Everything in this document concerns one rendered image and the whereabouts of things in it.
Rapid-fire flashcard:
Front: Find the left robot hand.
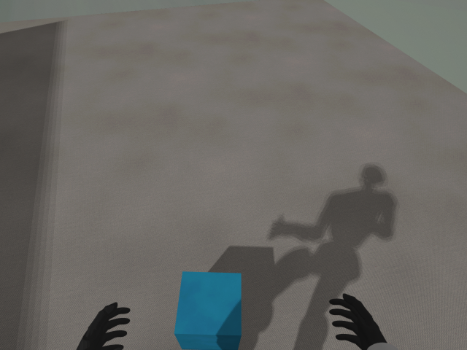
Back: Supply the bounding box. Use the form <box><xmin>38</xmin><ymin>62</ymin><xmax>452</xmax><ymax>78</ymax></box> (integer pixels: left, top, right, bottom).
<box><xmin>77</xmin><ymin>302</ymin><xmax>130</xmax><ymax>350</ymax></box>

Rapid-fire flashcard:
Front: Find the right robot hand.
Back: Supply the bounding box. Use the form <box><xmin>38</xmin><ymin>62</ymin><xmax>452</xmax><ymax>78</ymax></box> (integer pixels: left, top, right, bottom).
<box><xmin>329</xmin><ymin>294</ymin><xmax>387</xmax><ymax>350</ymax></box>

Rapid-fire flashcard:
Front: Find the carton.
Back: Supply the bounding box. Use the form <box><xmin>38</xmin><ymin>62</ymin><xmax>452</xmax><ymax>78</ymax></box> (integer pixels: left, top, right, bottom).
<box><xmin>174</xmin><ymin>271</ymin><xmax>242</xmax><ymax>350</ymax></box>

